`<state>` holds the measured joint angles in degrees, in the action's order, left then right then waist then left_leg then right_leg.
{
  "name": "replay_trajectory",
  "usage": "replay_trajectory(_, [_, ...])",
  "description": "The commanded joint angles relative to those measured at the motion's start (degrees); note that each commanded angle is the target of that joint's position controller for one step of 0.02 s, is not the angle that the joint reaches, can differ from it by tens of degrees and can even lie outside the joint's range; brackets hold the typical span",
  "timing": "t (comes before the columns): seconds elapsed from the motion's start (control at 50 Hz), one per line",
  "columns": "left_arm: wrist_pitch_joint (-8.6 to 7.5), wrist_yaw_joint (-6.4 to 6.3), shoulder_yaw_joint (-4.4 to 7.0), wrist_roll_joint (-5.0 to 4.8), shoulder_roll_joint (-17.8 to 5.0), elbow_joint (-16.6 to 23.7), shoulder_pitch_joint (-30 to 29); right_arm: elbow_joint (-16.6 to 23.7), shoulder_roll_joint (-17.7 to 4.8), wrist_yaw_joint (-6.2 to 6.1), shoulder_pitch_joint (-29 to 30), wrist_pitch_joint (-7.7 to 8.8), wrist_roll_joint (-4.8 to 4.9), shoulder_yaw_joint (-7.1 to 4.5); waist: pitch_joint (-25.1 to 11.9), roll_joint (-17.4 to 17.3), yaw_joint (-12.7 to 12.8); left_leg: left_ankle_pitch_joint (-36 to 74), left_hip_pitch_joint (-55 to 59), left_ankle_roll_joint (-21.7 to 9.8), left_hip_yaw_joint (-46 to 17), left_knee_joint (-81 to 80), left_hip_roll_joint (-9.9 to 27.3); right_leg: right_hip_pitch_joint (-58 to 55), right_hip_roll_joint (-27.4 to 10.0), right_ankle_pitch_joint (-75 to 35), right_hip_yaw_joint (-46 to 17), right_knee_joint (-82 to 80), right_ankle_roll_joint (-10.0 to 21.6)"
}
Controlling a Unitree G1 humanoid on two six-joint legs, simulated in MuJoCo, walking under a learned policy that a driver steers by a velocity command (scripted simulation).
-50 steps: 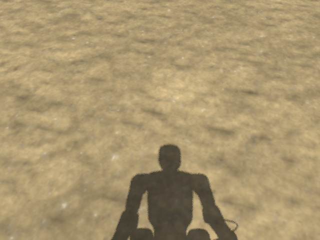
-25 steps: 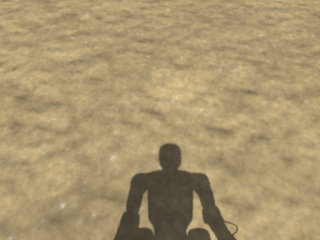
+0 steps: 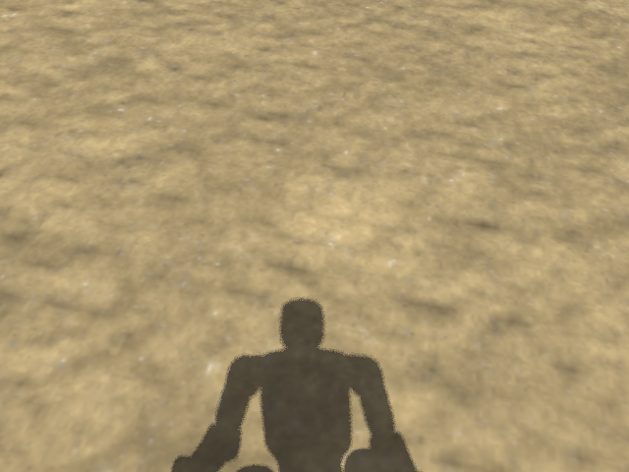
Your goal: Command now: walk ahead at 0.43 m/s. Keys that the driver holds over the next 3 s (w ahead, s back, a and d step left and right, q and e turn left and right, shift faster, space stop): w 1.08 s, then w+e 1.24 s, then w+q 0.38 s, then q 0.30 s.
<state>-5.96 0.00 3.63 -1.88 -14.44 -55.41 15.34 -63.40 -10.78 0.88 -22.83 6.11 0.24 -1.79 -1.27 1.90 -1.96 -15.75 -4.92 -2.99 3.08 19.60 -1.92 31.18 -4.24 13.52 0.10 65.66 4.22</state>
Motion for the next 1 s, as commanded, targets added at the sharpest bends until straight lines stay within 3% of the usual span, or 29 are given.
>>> replay_trajectory(0.02, [0.17,0.57,0.53,0.53,-1.73,3.56,-2.67,1.61,-6.53,-0.77,-3.18,-0.12,-0.35,-0.34,6.95,-5.83,0.64,18.31,4.01,-7.31,-11.73,-11.88,13.74,14.03,-3.41,-5.56,-0.35,-4.27,-1.53])
replay_trajectory(0.12, [0.07,1.17,-0.91,0.45,-0.16,9.26,-17.21,2.96,-9.3,-2.16,-4.69,-0.62,-0.32,-0.67,9.51,-5.81,-1.97,18.36,-0.24,-7.27,-6.99,-15.09,12.39,9.23,-0.5,-15.64,2.91,-25.68,-3.19])
replay_trajectory(0.16, [0.0,1.75,-1.08,0.18,-0.73,10.53,-20.33,2.47,-9.58,-2.25,-6.78,-0.64,0.25,-0.94,10.34,-6.02,-2.39,18.15,1.74,-7.42,-6.5,-15.36,13.66,7.69,0.43,-16.9,3.09,-29.98,-2.52])
replay_trajectory(0.22, [-0.45,2.73,-0.87,0.05,-2.17,12.09,-22.07,2.28,-9.87,-2.34,-6.94,-1.05,0.71,-1.47,9.91,-6.3,-0.79,25.32,8.64,-6.36,-5.49,-11.81,16.04,6.62,1.22,-14.81,2.27,-34.51,-0.06])
replay_trajectory(0.26, [-0.63,2.86,0.38,0.13,-4.88,11.24,-16.83,2.93,-11.46,-2.36,-5.41,-1.63,0.25,-2.12,4.49,-8.59,3.04,44.79,12.24,-5.03,-4.51,-3.88,16.57,-2.12,4.19,-11.22,3.77,-34.34,1.9])
replay_trajectory(0.28, [-0.52,2.6,1.59,0.04,-7.08,9.16,-9.06,3.27,-11.71,-2.3,-4.34,-2.19,-0.12,-2.24,-0.57,-9.54,7.27,53.91,11.59,-4.04,-3.07,5.54,15.27,-11.98,6.35,-9.9,5.07,-33.94,3.33])
replay_trajectory(0.3, [-0.18,2.11,2.88,-0.06,-9.65,6.2,1.19,4.11,-11.08,-2.14,-3.21,-2.44,-0.41,-1.87,-6.54,-9.25,12.03,51.48,4.05,-2.24,-1.76,18.67,12.86,-27.25,4.8,-10.5,3.06,-33.46,5.26])
replay_trajectory(0.32, [0.09,1.6,4.18,1.53,-14.98,4.29,10.15,5.47,-5.55,-1.49,-8.18,-1.93,-0.84,-0.34,-16.49,1.62,10.93,28.54,-17.0,0.42,-0.31,41.16,6.07,-50.57,-10.06,-3.6,-18.36,-33.61,12.25])
replay_trajectory(0.34, [0.33,1.83,3.46,1.59,-13.51,3.38,11.76,4.4,-1.18,-0.8,-11.18,-0.19,0.34,1.08,-25.26,12.31,9.1,-14.16,-28.71,1.79,-7.12,57.64,-2.45,-58.54,-19.6,6.91,-45.04,-46.62,18.06])
replay_trajectory(0.36, [0.1,1.98,2.16,1.15,-9.57,3.66,7.1,6.12,-6.93,-0.48,-5.35,1.34,2.0,-0.55,-17.23,8.86,9.11,-13.46,-34.92,0.1,-11.78,62.92,1.3,-52.15,-16.97,10.13,-41.98,-49.8,14.58])
replay_trajectory(0.38, [-0.09,1.86,1.39,1.14,-7.09,4.78,1.42,8.4,-9.29,-0.63,0.83,2.0,3.0,-1.04,-8.6,5.43,7.64,-9.18,-36.6,-0.84,-9.33,62.4,4.3,-42.02,-15.22,5.96,-31.87,-50.64,12.13])
replay_trajectory(0.4, [-0.59,2.18,0.8,1.6,-5.65,5.35,-3.3,9.09,-9.16,-1.17,3.63,2.05,2.43,-1.23,-3.71,-0.63,5.23,-4.13,-33.98,-0.99,-8.19,58.38,7.28,-31.44,-13.27,-1.25,-24.43,-52.56,10.92])
replay_trajectory(0.42, [-1.12,2.44,0.32,2.18,-3.97,5.44,-5.76,8.94,-9.01,-1.69,3.51,1.3,1.45,-1.9,-2.01,-0.99,2.82,-1.41,-29.96,-1.16,-8.2,54.46,9.5,-24.77,-10.91,-5.57,-18.97,-53.89,9.63])
replay_trajectory(0.46, [-1.3,2.78,0.07,2.29,-3.04,4.26,-5.89,8.41,-6.17,-1.98,0.4,-0.46,1.08,-1.84,-0.38,1.13,0.27,-0.19,-25.46,-1.0,-8.12,50.5,10.93,-18.3,-8.6,-6.49,-13.96,-57.04,9.77])
replay_trajectory(0.5, [-1.45,2.23,0.29,2.08,-4.55,3.0,-3.85,9.42,-5.98,-2.2,2.32,-1.37,0.92,-2.02,2.14,1.29,-0.26,1.73,-27.39,-0.01,-7.2,46.2,11.66,-15.59,-8.07,-7.87,-10.81,-59.45,10.53])
replay_trajectory(0.58, [-0.91,0.45,0.78,1.99,-6.96,1.81,0.72,12.94,-7.06,-2.04,12.28,-1.23,-0.05,-2.44,4.35,0.09,1.84,14.39,-35.36,2.18,-6.41,32.22,11.98,-19.35,-7.45,-10.59,-7.7,-60.79,9.82])
replay_trajectory(0.66, [-0.37,-0.2,0.86,1.24,-7.88,0.79,4.95,15.16,-5.73,-1.12,20.86,-0.56,0.4,-1.75,5.09,0.46,4.76,23.13,-32.4,2.5,-3.36,18.2,8.89,-21.97,-5.75,-11.77,-3.52,-60.37,7.61])
replay_trajectory(0.74, [0.64,-0.31,1.14,0.84,-8.24,-1.11,9.18,17.64,-6.06,0.23,26.99,-0.17,0.98,-1.29,6.53,0.72,6.65,19.95,-34.22,1.7,-3.2,12.05,7.54,-30.35,-8.7,-12.57,-3.85,-57.0,7.37])
replay_trajectory(0.8, [1.59,-0.6,1.7,0.73,-9.27,-1.4,8.71,18.56,-7.94,1.15,26.02,0.41,1.14,-1.73,5.26,2.14,4.58,13.33,-30.92,-0.51,-2.8,9.32,6.19,-35.35,-11.18,-19.68,-4.68,-52.39,5.98])
replay_trajectory(0.82, [1.87,-0.65,1.84,0.75,-9.79,-1.04,7.37,17.89,-9.29,1.2,22.69,0.59,1.14,-2.36,3.1,3.05,2.37,11.55,-25.38,-1.48,-1.4,8.67,4.54,-35.64,-10.73,-28.52,-3.96,-48.48,5.21])
replay_trajectory(0.84, [2.19,-0.64,1.6,0.83,-9.26,-0.64,6.05,15.62,-11.3,1.03,15.09,0.67,1.0,-3.57,-1.44,2.81,-1.71,11.84,-15.02,-2.93,0.35,7.6,2.48,-34.26,-8.24,-37.42,-1.74,-39.6,3.9])
replay_trajectory(0.86, [2.22,-0.64,0.73,1.41,-7.33,0.36,5.84,12.66,-14.99,0.55,4.06,0.65,0.54,-5.06,-9.26,0.73,-5.85,12.98,2.01,-5.79,-4.01,9.87,6.51,-25.81,-5.12,-33.46,0.75,-25.32,1.97])
replay_trajectory(0.88, [1.15,-0.02,-1.22,1.74,-0.94,1.27,12.4,10.95,-21.12,0.3,-4.1,0.24,-0.48,-6.65,-18.64,-12.28,-4.53,5.1,26.28,-14.92,-29.62,7.75,21.83,-1.59,4.0,-10.86,3.55,-1.5,-2.52])
replay_trajectory(0.9, [-0.42,0.26,-1.31,1.05,-1.64,0.67,11.48,10.7,-17.32,0.47,-4.78,0.04,-0.1,-5.35,-22.43,-15.95,-4.89,0.14,29.69,-16.97,-45.93,-1.7,25.47,7.81,7.37,18.65,-4.86,8.13,-2.39])
replay_trajectory(0.92, [-1.36,0.49,0.16,-0.62,-7.13,2.12,6.24,11.33,-13.78,0.45,-0.04,0.14,0.35,-4.17,-14.11,-12.74,-4.38,-1.61,23.46,-13.48,-38.08,-2.27,23.29,13.37,3.5,16.43,-6.81,12.29,-1.07])
replay_trajectory(0.94, [-1.69,0.31,0.22,-0.93,-7.7,3.29,2.22,12.83,-11.64,0.36,5.29,0.09,0.29,-3.47,-8.24,-8.91,-2.88,2.05,14.61,-11.46,-29.66,-3.22,21.21,13.4,0.2,11.02,-4.91,10.71,-0.42])
replay_trajectory(0.96, [-1.45,-0.1,0.49,-0.13,-7.25,3.5,0.19,13.38,-9.78,0.58,9.28,0.11,-0.12,-2.86,-3.86,-5.32,-1.08,6.43,5.84,-10.45,-23.68,-5.43,18.86,11.0,-2.03,6.57,-3.84,6.73,-0.55])
replay_trajectory(1.0, [0.25,-0.46,0.83,0.64,-5.17,2.94,2.18,13.14,-7.79,0.97,11.63,0.4,-0.83,-2.27,-1.21,-7.03,2.3,9.79,-3.39,-9.37,-17.23,-9.19,15.57,4.18,-4.49,2.13,-4.12,1.54,-0.85])
